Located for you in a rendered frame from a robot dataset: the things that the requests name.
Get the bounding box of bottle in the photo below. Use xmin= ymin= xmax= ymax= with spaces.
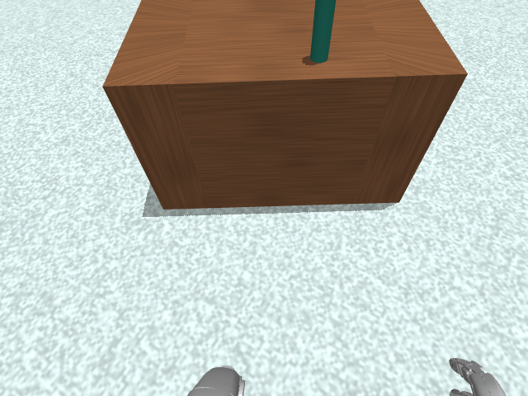
xmin=310 ymin=0 xmax=336 ymax=63

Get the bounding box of right robot hand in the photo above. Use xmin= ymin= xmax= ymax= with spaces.
xmin=450 ymin=358 xmax=506 ymax=396

